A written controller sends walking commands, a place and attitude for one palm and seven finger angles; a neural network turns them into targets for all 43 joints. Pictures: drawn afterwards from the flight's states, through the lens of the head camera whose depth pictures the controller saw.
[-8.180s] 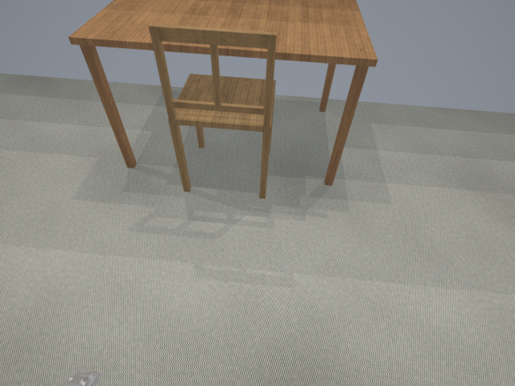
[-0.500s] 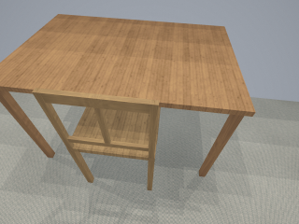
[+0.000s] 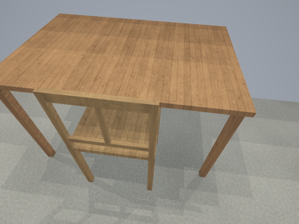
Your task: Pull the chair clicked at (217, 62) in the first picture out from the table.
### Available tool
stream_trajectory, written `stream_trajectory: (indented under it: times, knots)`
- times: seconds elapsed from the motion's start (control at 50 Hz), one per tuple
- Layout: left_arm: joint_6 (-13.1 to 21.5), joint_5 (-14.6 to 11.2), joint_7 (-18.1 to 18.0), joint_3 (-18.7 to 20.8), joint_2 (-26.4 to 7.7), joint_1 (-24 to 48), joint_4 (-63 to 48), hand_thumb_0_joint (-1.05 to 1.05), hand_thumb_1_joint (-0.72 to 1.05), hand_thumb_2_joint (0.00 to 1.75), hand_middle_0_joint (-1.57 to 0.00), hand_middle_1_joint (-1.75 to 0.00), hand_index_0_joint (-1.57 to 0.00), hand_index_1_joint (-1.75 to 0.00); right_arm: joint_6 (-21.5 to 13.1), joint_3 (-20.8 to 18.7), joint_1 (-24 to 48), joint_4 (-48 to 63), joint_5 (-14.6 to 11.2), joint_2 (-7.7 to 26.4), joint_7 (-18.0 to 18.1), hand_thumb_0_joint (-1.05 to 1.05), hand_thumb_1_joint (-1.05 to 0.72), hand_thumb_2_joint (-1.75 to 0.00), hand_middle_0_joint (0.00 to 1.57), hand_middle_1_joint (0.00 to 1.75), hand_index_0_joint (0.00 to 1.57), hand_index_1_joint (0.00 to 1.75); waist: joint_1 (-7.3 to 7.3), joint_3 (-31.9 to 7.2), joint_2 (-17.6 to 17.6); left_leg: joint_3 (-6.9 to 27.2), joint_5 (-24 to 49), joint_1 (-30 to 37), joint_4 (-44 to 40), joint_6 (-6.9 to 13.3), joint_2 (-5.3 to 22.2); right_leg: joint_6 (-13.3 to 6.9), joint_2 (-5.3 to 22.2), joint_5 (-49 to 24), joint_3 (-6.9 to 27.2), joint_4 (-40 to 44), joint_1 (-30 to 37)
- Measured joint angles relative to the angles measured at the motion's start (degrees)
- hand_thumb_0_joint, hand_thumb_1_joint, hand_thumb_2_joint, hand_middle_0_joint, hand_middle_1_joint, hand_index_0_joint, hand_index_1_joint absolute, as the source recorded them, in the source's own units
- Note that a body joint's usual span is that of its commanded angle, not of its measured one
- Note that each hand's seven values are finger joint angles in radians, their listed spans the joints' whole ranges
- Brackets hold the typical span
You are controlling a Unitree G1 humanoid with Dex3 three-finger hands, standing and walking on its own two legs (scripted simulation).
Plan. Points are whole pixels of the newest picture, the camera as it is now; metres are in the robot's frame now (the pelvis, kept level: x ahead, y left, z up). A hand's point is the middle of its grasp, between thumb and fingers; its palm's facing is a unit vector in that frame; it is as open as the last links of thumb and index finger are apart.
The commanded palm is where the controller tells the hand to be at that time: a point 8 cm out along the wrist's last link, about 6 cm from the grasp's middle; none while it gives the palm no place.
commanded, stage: shuffle to correct the standing spot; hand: left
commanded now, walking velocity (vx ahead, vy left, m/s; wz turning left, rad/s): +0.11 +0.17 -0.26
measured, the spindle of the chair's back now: (103, 125) +0.48 +0.22 -0.11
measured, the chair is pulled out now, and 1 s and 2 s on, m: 0.00 0.00 0.00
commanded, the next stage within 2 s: come to a stop and stand still in 0.20 s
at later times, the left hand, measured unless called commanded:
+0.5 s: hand out of the picture +0.01 +0.21 -0.19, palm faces +0.03 -0.98 -0.21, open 7.4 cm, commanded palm none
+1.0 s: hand out of the picture -0.01 +0.17 -0.18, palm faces +0.00 -0.99 -0.17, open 7.3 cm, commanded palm none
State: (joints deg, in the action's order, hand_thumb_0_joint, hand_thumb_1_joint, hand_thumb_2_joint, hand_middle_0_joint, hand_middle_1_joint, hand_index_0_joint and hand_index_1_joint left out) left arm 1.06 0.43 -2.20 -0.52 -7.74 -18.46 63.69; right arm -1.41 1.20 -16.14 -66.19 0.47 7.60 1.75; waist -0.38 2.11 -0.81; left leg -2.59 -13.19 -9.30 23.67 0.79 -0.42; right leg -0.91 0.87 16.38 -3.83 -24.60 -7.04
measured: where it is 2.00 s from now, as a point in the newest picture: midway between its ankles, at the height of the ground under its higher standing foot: outside the picture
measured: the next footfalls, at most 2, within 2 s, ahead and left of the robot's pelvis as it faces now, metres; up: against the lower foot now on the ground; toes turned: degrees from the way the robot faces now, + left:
none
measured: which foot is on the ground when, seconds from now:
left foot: down 0.00-1.00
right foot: down 0.00-1.00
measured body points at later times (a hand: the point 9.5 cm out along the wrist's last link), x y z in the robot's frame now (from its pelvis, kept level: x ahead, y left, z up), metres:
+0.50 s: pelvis +0.03 +0.04 -0.01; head +0.05 +0.04 +0.44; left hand +0.01 +0.26 -0.17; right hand +0.02 -0.18 -0.16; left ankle +0.00 +0.11 -0.74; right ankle -0.03 -0.10 -0.74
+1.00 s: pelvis +0.01 +0.01 +0.00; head +0.02 +0.01 +0.45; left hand +0.00 +0.22 -0.16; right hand -0.02 -0.20 -0.16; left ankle +0.00 +0.11 -0.74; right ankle -0.03 -0.10 -0.74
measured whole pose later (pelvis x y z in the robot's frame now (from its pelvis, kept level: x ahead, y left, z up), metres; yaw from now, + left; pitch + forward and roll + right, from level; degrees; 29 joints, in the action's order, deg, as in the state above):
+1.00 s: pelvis +0.01 +0.01 +0.00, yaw -2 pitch -1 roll +1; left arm 0.8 0.4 -2.1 -0.4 -7.6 -17.9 64.1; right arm -1.6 0.8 -16.2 -66.9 0.4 7.0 1.8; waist 0.1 2.6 -0.8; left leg -4.5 -13.1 -7.7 21.8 1.3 -0.5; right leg -0.3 0.9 15.8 -1.9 -23.2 -6.4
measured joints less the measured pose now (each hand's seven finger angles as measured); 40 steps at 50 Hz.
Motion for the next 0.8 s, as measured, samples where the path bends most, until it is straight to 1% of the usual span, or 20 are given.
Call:
stream_trajectory:
  times: [0.18, 0.26, 0.36, 0.46, 0.54, 0.62, 0.7, 0.8]
  knots:
    - [-0.16, 0.39, 0.22, 0.59, 0.51, -1.8, -0.21, 0.0, 0.91, 0.9, -0.2, -0.3, -0.2, -0.3, 0.98, -0.37, -1.14, 1.03, 0.42, 0.53, -0.54, 0.01, -0.91, -0.9, 0.2, 0.3, 0.2, 0.29, -0.7, -0.78, 0.74, -0.81, -2.09, -0.72, 2.73, 0.04, 0.5, -0.16, -0.38, 1.25, 0.84, -1.63, -0.54]
    - [-0.28, 0.48, 0.31, 1.21, 0.41, -3.17, -0.41, 0.0, 0.9, 0.9, -0.2, -0.3, -0.2, -0.3, 1.31, -0.69, -2.05, 1.82, 0.56, 0.96, -0.72, 0.01, -0.91, -0.9, 0.19, 0.3, 0.2, 0.29, -0.95, -1.26, 0.88, -1.26, -4.08, -1.35, 4.95, 0.38, 0.64, 0.19, -0.42, 2.26, 1.32, -2.47, -0.7]
    - [-0.79, 0.61, 0.0, 2.03, -0.5, -3.66, -0.44, 0.0, 0.9, 0.9, -0.2, -0.3, -0.2, -0.3, 0.82, -0.86, -2.5, 2.58, 0.5, 0.96, -0.5, 0.01, -0.91, -0.9, 0.19, 0.3, 0.2, 0.29, -1.22, -1.02, -0.71, -2.32, -5.59, -0.68, 5.45, 1.7, -0.94, 1.4, 1.23, 4.34, 2.36, -4.84, -1.1]
    - [-1.73, 0.24, -0.78, 1.6, -1.21, -0.99, -0.46, 0.0, 0.91, 0.9, -0.2, -0.3, -0.2, -0.3, -0.43, -0.43, -1.85, 2.95, 0.16, 0.32, 0.7, 0.01, -0.91, -0.9, 0.19, 0.3, 0.2, 0.29, -0.85, 0.42, -1.28, -2.89, -5.2, 0.7, 3.9, 2.96, -2.72, 1.28, 2.95, 5.14, 2.86, -6.96, -1.46]
    - [-1.6, -0.1, -0.84, 1.59, -1.58, 1.61, -1.12, 0.0, 0.91, 0.9, -0.2, -0.3, -0.19, -0.3, -0.44, -0.32, -0.79, 2.35, 0.2, -0.35, 1.37, 0.01, -0.91, -0.89, 0.2, 0.3, 0.2, 0.29, -0.43, 1.12, -0.9, -3.03, -4.07, 1.62, 1.95, 3.16, -3.21, 1.44, 3.33, 4.5, 3.1, -5.78, -0.9]
    - [-1.13, -0.15, -0.75, 1.62, -1.59, 3.52, -1.68, 0.0, 0.91, 0.9, -0.2, -0.3, -0.19, -0.3, -0.18, -0.66, 0.06, 1.29, 0.15, -0.15, 1.35, 0.02, -0.93, -0.89, 0.2, 0.3, 0.2, 0.3, 0.27, 1.11, -0.09, -2.98, -3.43, 1.45, 1.39, 2.84, -2.62, 2.95, 2.78, 3.29, 3.04, -3.0, -0.07]
    - [-0.94, -0.08, -0.65, 1.36, -1.4, 4.58, -1.74, 0.0, 0.91, 0.9, -0.2, -0.3, -0.19, -0.3, -0.22, -0.81, 0.49, 0.56, 0.16, -0.1, 0.9, 0.02, -0.92, -0.89, 0.2, 0.3, 0.2, 0.3, 0.99, 0.89, 0.16, -2.79, -2.64, 1.45, 0.7, 2.31, -1.83, 2.51, 1.95, 1.98, 2.82, -1.5, 0.27]
    - [-0.78, -0.05, -0.42, 1.09, -1.63, 4.33, -1.12, 0.0, 0.93, 0.9, -0.2, -0.3, -0.19, -0.3, -0.28, -0.6, 0.25, -0.26, 0.11, -0.35, 0.4, 0.01, -0.92, -0.89, 0.2, 0.3, 0.2, 0.3, 1.08, 0.38, -0.04, -2.51, -1.47, 1.8, -0.62, 1.61, -1.1, 1.77, 1.15, 0.78, 2.53, 0.04, 0.73]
